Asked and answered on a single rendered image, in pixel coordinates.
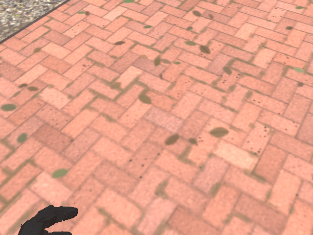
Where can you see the left robot hand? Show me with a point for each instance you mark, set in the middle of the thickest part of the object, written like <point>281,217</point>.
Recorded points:
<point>46,218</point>

